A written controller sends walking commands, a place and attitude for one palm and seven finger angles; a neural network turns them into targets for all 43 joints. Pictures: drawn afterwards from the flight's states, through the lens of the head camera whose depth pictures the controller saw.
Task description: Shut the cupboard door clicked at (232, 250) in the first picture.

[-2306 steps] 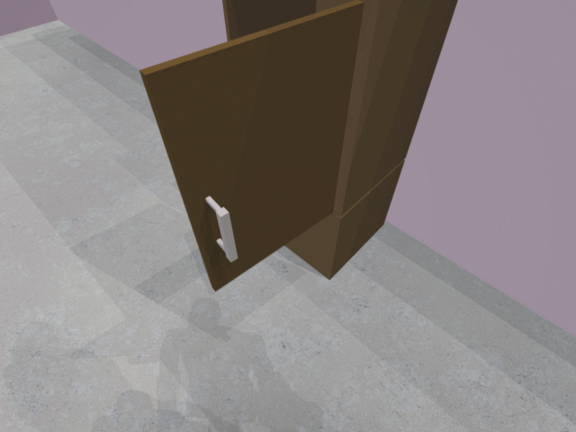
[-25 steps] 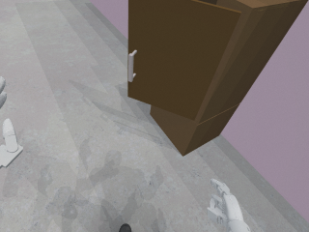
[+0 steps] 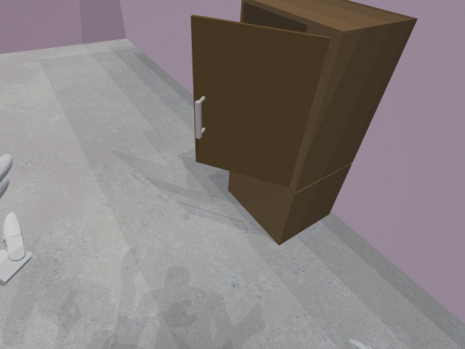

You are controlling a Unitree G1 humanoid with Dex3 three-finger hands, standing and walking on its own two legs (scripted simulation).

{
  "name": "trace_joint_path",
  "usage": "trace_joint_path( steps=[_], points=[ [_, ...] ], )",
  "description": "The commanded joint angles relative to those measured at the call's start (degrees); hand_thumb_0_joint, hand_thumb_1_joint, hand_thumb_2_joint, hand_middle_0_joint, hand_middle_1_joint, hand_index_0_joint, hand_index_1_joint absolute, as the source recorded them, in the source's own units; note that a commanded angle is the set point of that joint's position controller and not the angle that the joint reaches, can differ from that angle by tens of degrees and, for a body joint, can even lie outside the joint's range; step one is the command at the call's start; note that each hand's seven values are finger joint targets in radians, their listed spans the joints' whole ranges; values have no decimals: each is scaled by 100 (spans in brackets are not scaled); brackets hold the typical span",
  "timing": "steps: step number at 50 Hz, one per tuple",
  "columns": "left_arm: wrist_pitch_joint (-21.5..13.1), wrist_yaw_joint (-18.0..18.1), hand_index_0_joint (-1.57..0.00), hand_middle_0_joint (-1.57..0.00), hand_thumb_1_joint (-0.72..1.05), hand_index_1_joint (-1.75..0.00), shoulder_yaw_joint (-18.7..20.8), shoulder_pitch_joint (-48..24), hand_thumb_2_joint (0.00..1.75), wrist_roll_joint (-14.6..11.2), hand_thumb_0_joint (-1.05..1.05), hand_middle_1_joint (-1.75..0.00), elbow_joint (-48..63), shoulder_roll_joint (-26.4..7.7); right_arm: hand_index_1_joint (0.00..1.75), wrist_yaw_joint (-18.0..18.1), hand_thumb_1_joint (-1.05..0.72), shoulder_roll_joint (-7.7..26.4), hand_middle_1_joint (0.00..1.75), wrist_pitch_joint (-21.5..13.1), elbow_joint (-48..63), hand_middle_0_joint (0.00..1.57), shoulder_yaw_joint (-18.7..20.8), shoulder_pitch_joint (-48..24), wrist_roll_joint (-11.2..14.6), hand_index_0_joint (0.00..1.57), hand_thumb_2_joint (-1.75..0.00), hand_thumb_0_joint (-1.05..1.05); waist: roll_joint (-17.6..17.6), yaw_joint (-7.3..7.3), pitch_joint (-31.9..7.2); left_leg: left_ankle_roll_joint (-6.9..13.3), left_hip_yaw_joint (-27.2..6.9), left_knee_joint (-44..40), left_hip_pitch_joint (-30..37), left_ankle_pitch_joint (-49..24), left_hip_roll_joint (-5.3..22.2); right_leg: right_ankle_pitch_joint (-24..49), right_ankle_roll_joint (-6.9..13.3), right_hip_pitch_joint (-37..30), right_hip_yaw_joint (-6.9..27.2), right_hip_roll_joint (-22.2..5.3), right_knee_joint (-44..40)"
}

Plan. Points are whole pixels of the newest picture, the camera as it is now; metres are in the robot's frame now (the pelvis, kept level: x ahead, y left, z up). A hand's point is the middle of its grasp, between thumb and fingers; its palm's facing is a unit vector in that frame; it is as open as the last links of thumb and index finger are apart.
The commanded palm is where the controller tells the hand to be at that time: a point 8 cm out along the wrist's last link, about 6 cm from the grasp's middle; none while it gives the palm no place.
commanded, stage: stop stepping back and stand still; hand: left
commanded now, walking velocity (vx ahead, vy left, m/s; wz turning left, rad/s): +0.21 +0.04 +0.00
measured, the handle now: (200, 117) +0.95 +0.14 -0.09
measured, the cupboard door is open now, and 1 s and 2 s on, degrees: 36 36 36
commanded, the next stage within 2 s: let the arm hang, fingers relaxed in 0.30 s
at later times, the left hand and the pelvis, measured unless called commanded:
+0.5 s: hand (58, 274) +0.22 +0.28 +0.06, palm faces +0.28 -0.84 -0.47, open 7.4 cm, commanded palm none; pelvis +0.01 +0.02 -0.01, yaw +2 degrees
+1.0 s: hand out of the picture +0.00 +0.24 -0.16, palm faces +0.03 -0.96 -0.27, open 7.3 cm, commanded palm none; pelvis +0.02 +0.03 +0.01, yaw +1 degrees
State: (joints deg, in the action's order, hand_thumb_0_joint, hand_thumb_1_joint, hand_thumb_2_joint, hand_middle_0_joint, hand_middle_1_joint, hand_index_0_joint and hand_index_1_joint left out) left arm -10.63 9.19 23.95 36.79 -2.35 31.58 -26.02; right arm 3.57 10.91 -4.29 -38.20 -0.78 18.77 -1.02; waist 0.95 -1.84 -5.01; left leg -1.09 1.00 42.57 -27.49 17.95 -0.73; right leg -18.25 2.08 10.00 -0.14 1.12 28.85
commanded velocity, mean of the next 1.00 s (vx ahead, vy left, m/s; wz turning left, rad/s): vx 0.02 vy -0.03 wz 0.00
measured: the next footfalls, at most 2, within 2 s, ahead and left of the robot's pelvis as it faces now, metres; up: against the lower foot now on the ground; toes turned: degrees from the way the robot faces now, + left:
left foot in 0.08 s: +0.07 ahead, +0.14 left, +0.00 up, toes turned +5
right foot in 0.34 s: +0.02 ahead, -0.07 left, +0.00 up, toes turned -3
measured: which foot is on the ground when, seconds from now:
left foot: up 0.00-0.06, down 0.08-1.00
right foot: down 0.00-0.12, up 0.14-0.32, down 0.34-1.00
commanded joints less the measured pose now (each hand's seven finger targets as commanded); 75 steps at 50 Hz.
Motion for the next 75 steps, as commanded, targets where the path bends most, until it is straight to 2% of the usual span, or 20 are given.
trace_joint_path(
  steps=[1, 3, 5, 6, 7, 8, 14, 16, 18, 19, 20, 21, 23, 27, 29, 31, 33, 37, 51, 75],
  points=[
    [-195, 275, -20, -20, 90, -30, 564, -1463, 90, 95, 0, -30, -91, -760, 30, 170, -90, 735, 30, -216, 812, 20, 235, -825, 28, 20, -90, 0, 481, -49, 960, 147, 36, -457, 719, 183, 391, -2052, 589, 1649, 978, -1361, -1234],
    [-238, 268, -20, -20, 90, -30, 379, -1889, 90, 122, 0, -30, 9, -723, 30, 249, -90, 822, 30, -314, 834, 20, 277, -891, 74, 20, -90, 0, -109, -16, 915, 278, 49, -1210, 1309, 519, 323, -1827, 367, 1724, 634, -943, -699],
    [-261, 247, -20, -20, 90, -30, 363, -1867, 90, 107, 0, -30, 401, -695, 30, 294, -90, 974, 30, -402, 1002, 20, 287, -970, 119, 20, -90, 0, -1000, 36, 830, 604, -1245, -2173, 1447, 801, 1068, -825, -3, 1669, 145, -238, 466],
    [-313, 228, -20, -20, 90, -30, 458, -1849, 90, 64, 0, -30, 573, -779, 30, 263, -90, 845, 30, -431, 921, 20, 205, -967, 132, 20, -90, 0, -1475, -21, 562, 629, -2217, -3157, 1161, 2405, 1506, -1101, -188, 1430, -237, 54, 1246],
    [-295, 220, -20, -20, 90, -30, 540, -1787, 90, 90, 0, -30, 610, -785, 30, 270, -90, 816, 30, -459, 949, 20, 187, -1008, 75, 20, -90, 0, -1567, -16, 675, 730, -2806, -3730, 711, 3117, 1814, -1035, -214, 1315, -133, 120, 1957],
    [-296, 200, -20, -20, 90, -30, 497, -1792, 90, 108, 0, -30, 785, -755, 30, 238, -90, 746, 30, -496, 969, 20, 178, -1040, 23, 20, -90, 0, -1328, 18, 731, 704, -2829, -3883, 519, 2953, 1841, -927, -169, 1241, -22, 69, 2222],
    [-150, 162, -20, -20, 90, -30, 677, -675, 90, 42, 0, -30, 838, -779, 30, 87, -90, 701, 30, -417, 1050, 20, 153, -1072, 0, 20, -90, 0, -1297, 119, 137, 214, -688, -3087, 350, 1707, 1038, -436, -49, -486, -516, 145, -316],
    [-58, 165, -20, -20, 90, -30, 731, -669, 90, 7, 0, -30, 626, -804, 30, 95, -90, 648, 30, -233, 1117, 20, 165, -1006, -3, 20, -90, 0, -610, 35, 146, 118, -291, -1962, 61, 1200, 678, -415, 241, -521, 284, -399, -927],
    [3, 193, -20, -20, 90, -30, 826, -937, 90, -43, 0, -30, 526, -911, 30, 74, -90, 640, 30, -119, 1067, 20, 209, -935, 9, 20, -90, 0, 400, 58, 88, 47, -48, -482, 138, 269, 334, -937, 719, 130, 1964, -1470, -1594],
    [46, 229, -20, -20, 90, -30, 832, -881, 90, -78, 0, -30, 356, -886, 30, 53, -90, 667, 30, -106, 1021, 20, 227, -937, 59, 20, -90, 0, 663, 82, 143, 22, -56, -105, 90, 177, 308, -835, 847, 246, 2144, -1701, -1711],
    [790, -606, -20, -20, 90, -30, -1658, -1274, 90, 486, 0, -30, -3547, 530, 30, -475, -90, 1264, 30, -365, 69, 20, 394, -1230, 76, 20, -90, 0, 332, -156, 688, 38, -70, 536, -336, 97, 736, 2320, 787, 609, 819, -2090, -563],
    [1053, -790, -20, -20, 90, -30, -1659, -1203, 90, 421, 0, -30, -3744, 662, 30, -441, -90, 959, 30, -88, 25, 20, 396, -824, 93, 20, -90, 0, 281, -100, 181, -11, -270, 278, 282, 422, 548, 3061, 798, 618, 736, -1584, -3],
    [1097, -878, -20, -20, 90, -30, -1859, -1518, 90, 339, 0, -30, -4133, 764, 30, -401, -90, 847, 30, 160, 124, 20, 235, -635, 63, 20, -90, 0, 722, 22, 216, 106, -90, -355, 542, -964, 385, 3354, 423, 527, 189, -1194, 391],
    [1107, -849, -20, -20, 90, -30, -2003, -2058, 90, 386, 0, -30, -5355, 460, 30, -324, -90, 1074, 30, 345, 74, 20, 250, -859, -63, 20, -90, 0, 1481, 128, 436, 200, -253, -650, 961, -1484, 401, 2978, 343, 540, 283, -1155, 43],
    [1148, -803, -20, -20, 90, -30, -2079, -2274, 90, 345, 0, -30, -6039, 415, 30, -313, -90, 1161, 30, 376, -275, 20, 217, -747, -83, 20, -90, 0, 481, 102, 279, 274, -532, -1141, 1481, -2755, 650, 2022, 111, 487, 59, -852, 233],
    [1177, -767, -20, -20, 90, -30, -2128, -2228, 90, 304, 0, -30, -6766, 512, 30, -285, -90, 1151, 30, 387, -647, 20, 156, -764, -81, 20, -90, 0, -459, 185, 220, 488, -926, -1731, 1296, -2402, 900, 634, -68, 82, 5, -572, 18],
    [1116, -793, -20, -20, 90, -30, -2145, -2059, 90, 305, 0, -30, -7511, 619, 30, -254, -90, 975, 30, 395, -981, 20, 116, -838, -72, 20, -90, 0, -590, 253, 346, 398, -724, -1906, 1180, -1701, 756, 701, 5, -170, 202, -624, -484],
    [984, -786, -20, -20, 90, -30, -2061, -2004, 90, 303, 0, -30, -8262, 674, 30, -187, -90, 782, 30, 346, -1509, 20, 167, -555, -49, 20, -90, 0, -1027, 173, -35, 292, -436, -1814, 1753, -2058, 665, 1620, 167, -486, 236, -805, -794],
    [965, -783, -20, -20, 90, -30, -2187, -2066, 90, 290, 0, -30, -9416, 532, 30, -152, -90, 992, 30, 380, -2345, 20, 226, -438, 20, 20, -90, 0, 92, 153, 807, 333, -432, -2400, 1906, -1308, 773, 926, 129, -172, 222, -777, -1380],
    [942, -792, -20, -20, 90, -30, -2146, -2374, 90, 315, 0, -30, -9462, 309, 30, -176, -90, 1220, 30, 328, -2425, 20, 253, -747, 13, 20, -90, 0, -198, 157, 856, 304, -472, -2643, 1921, -1190, 778, 818, 90, -191, 282, -809, -1470]
  ],
)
